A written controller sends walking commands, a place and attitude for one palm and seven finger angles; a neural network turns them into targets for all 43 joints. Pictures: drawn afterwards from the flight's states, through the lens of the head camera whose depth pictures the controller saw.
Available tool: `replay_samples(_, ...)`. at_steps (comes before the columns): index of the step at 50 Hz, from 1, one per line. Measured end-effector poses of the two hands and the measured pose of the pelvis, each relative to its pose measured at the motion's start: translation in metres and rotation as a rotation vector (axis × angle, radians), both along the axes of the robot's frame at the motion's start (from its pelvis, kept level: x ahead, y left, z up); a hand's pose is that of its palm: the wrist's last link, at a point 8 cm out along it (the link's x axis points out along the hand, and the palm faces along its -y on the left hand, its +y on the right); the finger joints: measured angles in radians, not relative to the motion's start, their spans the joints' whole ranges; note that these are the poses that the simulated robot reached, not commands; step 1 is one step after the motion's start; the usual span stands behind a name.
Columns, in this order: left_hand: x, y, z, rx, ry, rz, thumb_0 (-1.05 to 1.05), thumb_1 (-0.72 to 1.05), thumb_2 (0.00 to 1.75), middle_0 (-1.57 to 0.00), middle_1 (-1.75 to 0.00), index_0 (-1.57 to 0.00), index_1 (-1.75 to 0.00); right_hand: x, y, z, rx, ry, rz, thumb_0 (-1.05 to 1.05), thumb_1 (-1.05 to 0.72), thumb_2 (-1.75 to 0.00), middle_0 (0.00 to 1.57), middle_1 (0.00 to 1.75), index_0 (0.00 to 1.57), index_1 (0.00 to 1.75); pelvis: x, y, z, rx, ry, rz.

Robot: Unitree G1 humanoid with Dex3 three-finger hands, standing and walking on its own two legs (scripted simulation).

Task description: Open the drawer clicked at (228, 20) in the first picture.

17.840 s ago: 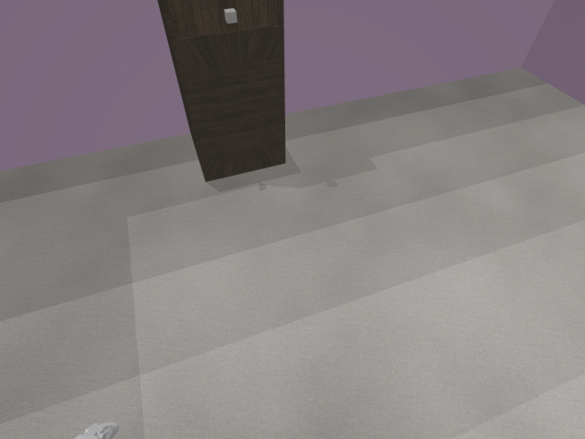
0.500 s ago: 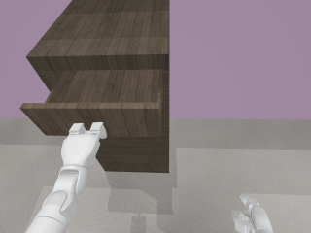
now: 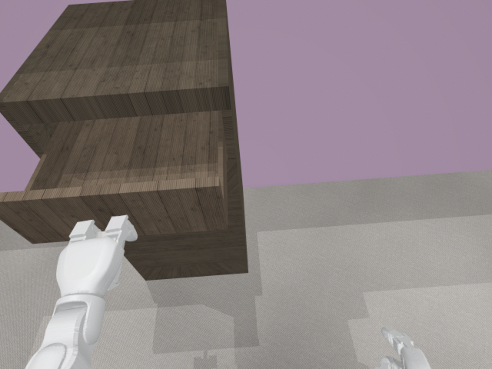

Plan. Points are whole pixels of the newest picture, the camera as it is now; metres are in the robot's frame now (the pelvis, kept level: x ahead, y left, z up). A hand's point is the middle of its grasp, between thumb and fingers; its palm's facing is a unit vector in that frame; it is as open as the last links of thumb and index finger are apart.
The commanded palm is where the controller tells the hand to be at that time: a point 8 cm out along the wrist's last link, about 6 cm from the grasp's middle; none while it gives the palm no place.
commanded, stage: pull the drawer open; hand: left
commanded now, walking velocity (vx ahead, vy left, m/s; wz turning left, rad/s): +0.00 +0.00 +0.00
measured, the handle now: (111, 235) +0.33 +0.25 +0.02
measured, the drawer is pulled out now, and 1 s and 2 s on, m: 0.19 0.30 0.30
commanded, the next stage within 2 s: open the thumb to release the handle in 0.76 s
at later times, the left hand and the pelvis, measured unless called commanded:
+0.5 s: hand (95, 339) +0.17 +0.23 +0.01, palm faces -0.02 -0.10 -0.99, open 7.0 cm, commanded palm +0.12 +0.24 +0.06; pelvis +0.01 +0.00 -0.01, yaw +0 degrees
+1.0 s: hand (93, 347) +0.16 +0.23 +0.01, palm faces +0.04 -0.05 -1.00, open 6.9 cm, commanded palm +0.14 +0.23 +0.06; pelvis -0.01 -0.01 -0.02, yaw +2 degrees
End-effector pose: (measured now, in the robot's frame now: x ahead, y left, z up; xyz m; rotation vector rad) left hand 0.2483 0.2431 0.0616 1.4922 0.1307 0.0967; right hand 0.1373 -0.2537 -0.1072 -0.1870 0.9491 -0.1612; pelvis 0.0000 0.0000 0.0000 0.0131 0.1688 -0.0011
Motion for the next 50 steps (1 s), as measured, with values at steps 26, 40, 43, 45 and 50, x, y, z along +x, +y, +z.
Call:
replay_samples(26,-0.100,-0.011,0.002,-0.021,0.014,0.034,0.05,0.59,0.68,-0.26,-1.30,-0.32,-1.29,0.097,0.058,0.021,0.095,-0.217,0.225,0.01,-0.90,-0.90,0.20,0.30,0.20,0.30,0.012,0.001,-0.010,-0.005,-0.014,0.006)
replay_samples(40,-0.112,-0.012,0.000,0.011,-0.012,0.021,0.03,0.55,0.75,-0.29,-1.31,-0.32,-1.32,0.067,0.037,-0.004,0.051,-0.113,0.192,0.01,-0.90,-0.90,0.20,0.30,0.20,0.30,0.003,-0.002,-0.016,0.000,0.000,0.011)
replay_samples(43,-0.112,-0.013,0.000,0.016,-0.014,0.022,0.03,0.55,0.76,-0.29,-1.31,-0.32,-1.33,0.057,0.033,-0.007,0.050,-0.095,0.172,0.01,-0.90,-0.90,0.20,0.30,0.20,0.30,0.000,-0.004,-0.016,0.003,-0.004,0.011)
replay_samples(45,-0.112,-0.013,0.000,0.021,-0.021,0.024,0.02,0.54,0.76,-0.30,-1.31,-0.32,-1.33,0.051,0.030,-0.010,0.043,-0.086,0.166,0.01,-0.90,-0.90,0.20,0.30,0.20,0.30,-0.003,-0.005,-0.016,0.004,-0.009,0.018)
replay_samples(50,-0.111,-0.015,-0.001,0.028,-0.051,0.048,0.02,0.52,0.76,-0.33,-1.30,-0.35,-1.34,0.043,0.027,-0.013,0.034,-0.080,0.161,0.01,-0.90,-0.90,0.20,0.30,0.20,0.30,-0.011,-0.007,-0.015,0.006,-0.027,0.034)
